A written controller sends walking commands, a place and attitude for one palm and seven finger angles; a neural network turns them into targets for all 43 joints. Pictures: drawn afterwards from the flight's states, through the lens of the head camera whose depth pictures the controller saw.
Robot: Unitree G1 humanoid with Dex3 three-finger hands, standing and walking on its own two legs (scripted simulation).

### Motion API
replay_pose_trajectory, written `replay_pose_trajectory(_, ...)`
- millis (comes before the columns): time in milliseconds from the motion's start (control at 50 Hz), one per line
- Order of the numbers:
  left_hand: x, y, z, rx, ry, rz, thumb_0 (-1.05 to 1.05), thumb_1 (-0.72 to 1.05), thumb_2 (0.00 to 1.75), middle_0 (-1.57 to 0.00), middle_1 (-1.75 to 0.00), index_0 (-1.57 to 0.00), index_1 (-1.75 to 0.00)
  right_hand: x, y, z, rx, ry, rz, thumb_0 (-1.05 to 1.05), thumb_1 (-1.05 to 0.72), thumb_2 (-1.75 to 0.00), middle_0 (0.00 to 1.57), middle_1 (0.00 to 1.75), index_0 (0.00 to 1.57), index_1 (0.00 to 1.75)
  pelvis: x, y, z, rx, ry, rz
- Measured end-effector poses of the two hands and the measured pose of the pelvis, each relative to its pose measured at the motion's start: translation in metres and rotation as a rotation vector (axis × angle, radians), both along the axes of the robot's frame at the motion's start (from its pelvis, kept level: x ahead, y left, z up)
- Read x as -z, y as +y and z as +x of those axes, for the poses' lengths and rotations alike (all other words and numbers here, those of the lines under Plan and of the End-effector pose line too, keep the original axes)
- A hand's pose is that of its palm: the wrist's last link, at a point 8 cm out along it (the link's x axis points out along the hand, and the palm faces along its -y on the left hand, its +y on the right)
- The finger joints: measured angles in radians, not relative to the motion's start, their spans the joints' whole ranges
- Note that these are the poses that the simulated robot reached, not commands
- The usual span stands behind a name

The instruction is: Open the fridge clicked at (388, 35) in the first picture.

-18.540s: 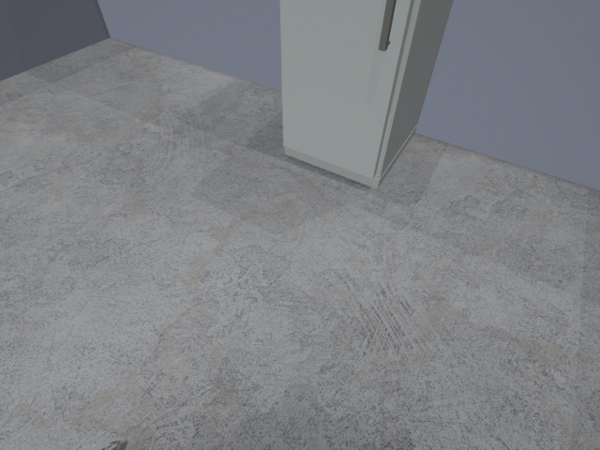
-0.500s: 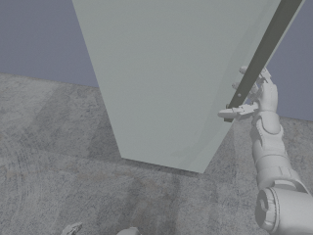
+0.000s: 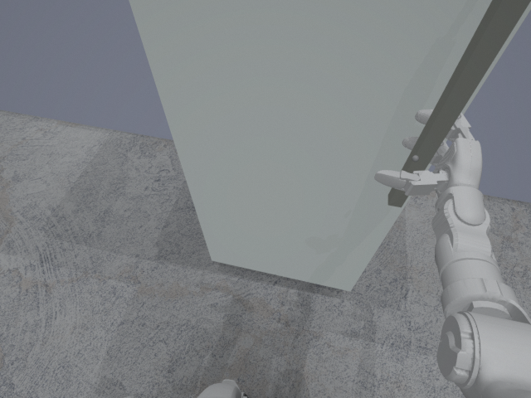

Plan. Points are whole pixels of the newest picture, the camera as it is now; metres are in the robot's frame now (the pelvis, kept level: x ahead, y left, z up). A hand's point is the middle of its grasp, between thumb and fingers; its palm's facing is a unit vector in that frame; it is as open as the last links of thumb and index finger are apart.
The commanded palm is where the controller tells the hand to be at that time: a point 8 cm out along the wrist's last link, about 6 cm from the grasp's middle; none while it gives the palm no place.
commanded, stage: grip the handle and tug to test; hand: right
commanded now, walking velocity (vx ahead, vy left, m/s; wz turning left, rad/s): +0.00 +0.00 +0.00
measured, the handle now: (447, 96) +0.51 -0.17 +0.19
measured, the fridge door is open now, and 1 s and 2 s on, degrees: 0 0 15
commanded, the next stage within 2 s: pull the door a little, standing still in 1.18 s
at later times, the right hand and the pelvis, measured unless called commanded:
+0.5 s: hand (414, 157) +0.46 -0.14 +0.12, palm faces +0.08 +1.00 +0.01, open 5.8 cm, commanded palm +0.43 -0.20 +0.12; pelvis +0.01 +0.00 +0.00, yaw +0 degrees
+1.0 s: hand (413, 157) +0.46 -0.14 +0.12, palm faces +0.08 +1.00 +0.01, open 5.8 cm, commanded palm +0.41 -0.19 +0.12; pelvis +0.01 +0.00 +0.00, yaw +1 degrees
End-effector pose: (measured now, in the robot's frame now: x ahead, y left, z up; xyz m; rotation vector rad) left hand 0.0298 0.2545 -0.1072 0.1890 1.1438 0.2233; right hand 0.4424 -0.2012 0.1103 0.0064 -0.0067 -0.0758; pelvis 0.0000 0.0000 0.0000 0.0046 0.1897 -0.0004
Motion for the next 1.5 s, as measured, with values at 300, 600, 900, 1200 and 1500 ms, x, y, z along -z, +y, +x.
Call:
replay_pose_trajectory(300,-0.003,-0.008,0.030,0.037,-0.062,-0.009,0.01,0.91,0.90,-0.20,-0.30,-0.21,-0.30,-0.003,0.006,-0.002,-0.004,-0.003,0.006,0.00,-0.36,-0.67,0.39,1.32,0.40,1.32,-0.001,-0.004,0.005,0.005,-0.009,0.001)
replay_pose_trajectory(600,-0.003,-0.006,0.036,0.041,-0.077,-0.013,0.01,0.91,0.90,-0.20,-0.30,-0.21,-0.30,-0.007,0.006,-0.006,0.003,-0.018,0.000,0.00,-0.67,-0.79,0.40,1.39,0.39,1.38,-0.002,-0.001,0.005,0.006,-0.016,0.000)
replay_pose_trajectory(900,-0.003,0.002,0.027,0.021,-0.059,-0.006,0.01,0.91,0.90,-0.20,-0.30,-0.21,-0.30,-0.008,0.006,-0.006,0.004,-0.016,0.000,0.00,-0.68,-0.79,0.39,1.40,0.38,1.39,-0.003,0.004,0.005,0.000,-0.015,-0.003)
replay_pose_trajectory(1200,-0.010,0.000,0.050,-0.002,-0.112,-0.020,0.01,0.91,0.90,-0.20,-0.30,-0.20,-0.30,-0.008,0.008,-0.009,0.002,-0.016,0.005,0.01,-0.72,-0.76,0.33,1.40,0.33,1.40,-0.007,0.002,0.021,-0.023,-0.019,-0.001)
replay_pose_trajectory(1500,-0.015,-0.014,0.098,0.052,-0.155,-0.031,0.01,0.91,0.90,-0.20,-0.30,-0.20,-0.30,-0.008,0.008,-0.010,0.002,-0.005,0.007,0.01,-0.70,-0.77,0.33,1.40,0.35,1.39,-0.010,-0.004,0.039,-0.006,-0.018,0.008)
